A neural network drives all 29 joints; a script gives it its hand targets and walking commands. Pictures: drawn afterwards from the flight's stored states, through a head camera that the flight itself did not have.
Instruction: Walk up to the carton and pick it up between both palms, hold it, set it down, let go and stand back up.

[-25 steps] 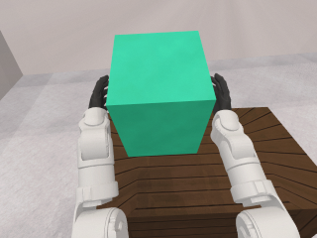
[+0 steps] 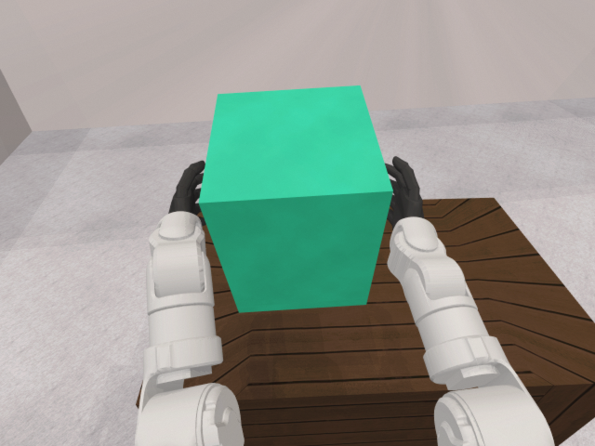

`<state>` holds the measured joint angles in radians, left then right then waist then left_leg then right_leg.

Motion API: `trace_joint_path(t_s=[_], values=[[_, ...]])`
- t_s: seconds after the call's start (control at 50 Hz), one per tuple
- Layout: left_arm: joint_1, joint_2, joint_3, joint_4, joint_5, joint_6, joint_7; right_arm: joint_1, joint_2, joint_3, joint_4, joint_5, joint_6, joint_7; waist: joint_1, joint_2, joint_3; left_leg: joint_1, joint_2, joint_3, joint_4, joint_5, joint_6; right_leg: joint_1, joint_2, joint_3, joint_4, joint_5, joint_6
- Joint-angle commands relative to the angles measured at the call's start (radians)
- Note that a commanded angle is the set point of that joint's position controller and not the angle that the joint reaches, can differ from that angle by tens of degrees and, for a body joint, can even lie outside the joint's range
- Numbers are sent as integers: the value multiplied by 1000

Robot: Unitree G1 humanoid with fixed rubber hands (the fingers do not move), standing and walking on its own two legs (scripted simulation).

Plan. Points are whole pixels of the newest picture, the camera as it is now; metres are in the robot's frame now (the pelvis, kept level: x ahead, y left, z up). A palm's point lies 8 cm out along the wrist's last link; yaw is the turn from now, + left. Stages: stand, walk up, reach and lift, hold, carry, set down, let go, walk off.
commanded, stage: hold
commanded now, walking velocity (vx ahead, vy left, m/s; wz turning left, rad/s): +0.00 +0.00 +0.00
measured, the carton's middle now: (296, 205) +0.41 +0.00 +0.16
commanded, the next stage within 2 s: none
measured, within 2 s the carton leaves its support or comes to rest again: neither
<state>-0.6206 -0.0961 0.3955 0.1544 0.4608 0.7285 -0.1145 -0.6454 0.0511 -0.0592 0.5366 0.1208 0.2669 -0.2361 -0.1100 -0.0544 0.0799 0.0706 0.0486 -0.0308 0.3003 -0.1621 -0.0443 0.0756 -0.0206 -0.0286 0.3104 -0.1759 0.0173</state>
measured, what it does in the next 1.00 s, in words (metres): stands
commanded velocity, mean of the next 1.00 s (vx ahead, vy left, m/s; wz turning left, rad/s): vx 0.00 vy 0.00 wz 0.00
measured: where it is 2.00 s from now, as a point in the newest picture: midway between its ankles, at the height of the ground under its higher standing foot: outside the picture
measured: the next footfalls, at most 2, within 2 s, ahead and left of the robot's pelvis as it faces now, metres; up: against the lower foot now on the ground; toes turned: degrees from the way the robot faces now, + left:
none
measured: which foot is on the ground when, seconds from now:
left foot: down 0.00-1.00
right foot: down 0.00-1.00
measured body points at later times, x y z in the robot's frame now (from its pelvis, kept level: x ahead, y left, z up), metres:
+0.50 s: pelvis +0.00 +0.00 +0.00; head -0.03 +0.02 +0.45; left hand +0.38 +0.15 +0.16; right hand +0.37 -0.14 +0.17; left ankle +0.02 +0.15 -0.75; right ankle +0.02 -0.13 -0.75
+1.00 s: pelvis +0.00 +0.00 +0.00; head -0.04 +0.02 +0.45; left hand +0.38 +0.14 +0.18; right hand +0.36 -0.15 +0.18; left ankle +0.02 +0.15 -0.75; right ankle +0.02 -0.13 -0.75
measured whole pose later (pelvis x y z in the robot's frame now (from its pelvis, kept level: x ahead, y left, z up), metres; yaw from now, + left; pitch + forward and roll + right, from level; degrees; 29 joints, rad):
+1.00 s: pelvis +0.00 +0.00 +0.00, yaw +0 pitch -12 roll +0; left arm -0.60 -0.09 0.33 0.11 0.45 0.70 -0.08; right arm -0.63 0.03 -0.04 0.49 0.13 0.21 -0.25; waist -0.11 -0.06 0.12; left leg 0.07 0.05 -0.03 0.30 -0.15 -0.05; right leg 0.07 -0.02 -0.03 0.31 -0.17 0.02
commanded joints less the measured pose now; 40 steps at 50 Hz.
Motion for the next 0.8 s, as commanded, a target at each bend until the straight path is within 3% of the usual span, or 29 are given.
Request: trace_joint_path(t_s=[0.0, 0.02, 0.06, 0.08, 0.1, 0.12, 0.16, 0.18, 0.2, 0.24, 0.26, 0.3, 0.34, 0.38, 0.4, 0.44, 0.46, 0.48, 0.5, 0.52, 0.54, 0.56, 0.6, 0.62, 0.64, 0.68, 0.72, 0.76, 0.78], values=[[-651, -448, -531, -143, -227, -103, -132, -799, 487, 406, -398, 64, -120, 131, -5, 52, -424, 50, -98, 107, 7, 235, 36, 85, 87, -124, -56, 206, 29], [-635, -474, -605, -225, -263, -123, -118, -730, 489, 428, -405, 75, -125, 125, -31, 69, -507, 111, -91, 104, 31, 327, 15, 114, 96, -121, -46, 279, 27], [-699, -533, -727, -369, -353, -170, -79, -764, 507, 486, -535, 113, -159, 118, -62, 114, -729, 230, -91, 80, 110, 528, -25, 122, 113, -122, -16, 427, 26], [-679, -546, -787, -376, -380, -175, -55, -725, 485, 482, -500, 111, -152, 116, -76, 171, -682, 228, -80, 58, 116, 539, -56, 62, 119, -129, -15, 364, 15], [-645, -524, -760, -386, -363, -177, -41, -703, 483, 492, -511, 106, -151, 121, -54, 153, -663, 235, -80, 67, 130, 582, -50, 59, 122, -130, -20, 378, 20], [-656, -516, -729, -336, -346, -171, -35, -747, 483, 488, -501, 103, -145, 118, -43, 137, -625, 224, -88, 65, 115, 524, -38, 48, 108, -122, -35, 338, 27], [-516, -424, -577, -142, -236, -134, -54, -629, 454, 432, -325, 58, -105, 128, 5, 69, -383, 95, -96, 88, 45, 295, 5, 35, 94, -113, -64, 210, 25], [-505, -372, -463, 3, -160, -100, -80, -670, 425, 360, -214, 22, -85, 135, 13, 30, -220, 17, -105, 113, -16, 120, 41, 9, 72, -115, -96, 70, 33], [-448, -363, -387, 24, -112, -81, -105, -580, 425, 323, -161, 5, -65, 144, 15, -25, -131, -10, -102, 116, -53, 46, 71, 13, 64, -103, -107, 27, 37], [-464, -347, -319, 35, -52, -40, -153, -557, 404, 299, -112, 1, -40, 152, 45, -37, -79, -8, -92, 140, -92, -7, 88, 16, 51, -105, -114, -39, 39], [-495, -370, -353, -7, -65, -39, -162, -589, 416, 310, -144, 19, -44, 147, 45, 2, -139, 21, -96, 147, -86, 33, 83, 24, 51, -106, -106, -6, 36], [-471, -375, -368, -37, -80, -29, -180, -606, 424, 324, -198, 27, -47, 138, 37, 6, -173, 23, -94, 138, -60, 123, 68, 72, 70, -105, -90, 86, 36], [-530, -386, -422, -60, -129, -40, -191, -666, 411, 312, -257, 28, -62, 126, 3, 7, -227, 17, -92, 129, -41, 130, 48, 75, 73, -112, -81, 114, 33], [-579, -424, -492, -140, -182, -78, -159, -706, 447, 383, -338, 60, -105, 128, -3, 52, -351, 39, -98, 124, -5, 235, 33, 107, 86, -124, -61, 190, 31], [-623, -471, -603, -249, -257, -106, -139, -696, 480, 432, -425, 82, -121, 114, -38, 81, -498, 109, -94, 109, 32, 341, 5, 127, 96, -127, -32, 310, 28], [-615, -481, -647, -311, -287, -134, -106, -675, 468, 469, -454, 102, -130, 116, -44, 107, -584, 174, -91, 91, 77, 478, -21, 135, 108, -132, -33, 350, 30], [-637, -515, -726, -388, -339, -150, -76, -716, 485, 499, -528, 127, -145, 117, -47, 156, -680, 230, -87, 69, 113, 563, -47, 90, 121, -140, -19, 381, 21], [-601, -503, -761, -419, -355, -158, -59, -646, 486, 509, -530, 128, -142, 114, -64, 162, -670, 243, -90, 69, 128, 613, -57, 87, 119, -127, -16, 430, 23], [-606, -485, -748, -417, -339, -158, -49, -649, 462, 502, -518, 120, -136, 115, -50, 182, -641, 236, -86, 69, 137, 619, -66, 60, 121, -131, -11, 405, 16], [-590, -473, -717, -415, -319, -155, -46, -650, 464, 515, -525, 132, -134, 114, -21, 175, -635, 231, -90, 71, 124, 605, -54, 81, 115, -130, -16, 420, 24], [-578, -439, -690, -383, -299, -146, -49, -597, 433, 482, -439, 113, -111, 113, -33, 160, -561, 189, -96, 73, 96, 516, -48, 75, 111, -134, -25, 349, 24], [-494, -428, -597, -204, -222, -107, -62, -586, 425, 440, -340, 88, -86, 118, -15, 112, -351, 99, -98, 76, 55, 373, -17, 51, 99, -120, -55, 243, 26], [-449, -344, -381, 13, -105, -62, -114, -574, 408, 322, -164, 4, -56, 139, 14, -34, -70, -38, -99, 114, -63, 20, 60, 17, 61, -107, -111, 0, 38], [-429, -338, -333, -2, -65, -43, -142, -537, 410, 314, -137, 4, -42, 144, 43, -38, -57, -23, -100, 135, -90, -3, 81, 1, 49, -106, -115, -13, 43], [-479, -341, -329, -25, -77, -42, -159, -574, 424, 312, -161, 8, -40, 145, 54, -48, -103, -15, -99, 145, -96, 2, 92, 16, 44, -104, -113, -24, 43], [-489, -342, -333, -19, -86, -33, -180, -619, 408, 312, -202, -10, -49, 145, 38, -57, -153, 5, -96, 144, -93, 1, 106, 23, 53, -104, -121, -50, 36], [-521, -387, -416, -98, -139, -53, -173, -643, 438, 360, -273, 39, -64, 131, 23, -18, -250, 8, -96, 128, -47, 152, 70, 80, 73, -116, -72, 139, 39], [-597, -382, -443, -94, -155, -70, -172, -675, 422, 335, -242, 24, -77, 128, -7, 20, -252, 2, -98, 124, -49, 102, 52, 51, 74, -124, -80, 79, 31], [-613, -411, -505, -134, -189, -90, -160, -680, 451, 367, -307, 41, -98, 127, -6, 56, -344, 15, -95, 128, -24, 144, 42, 67, 79, -118, -67, 119, 26]])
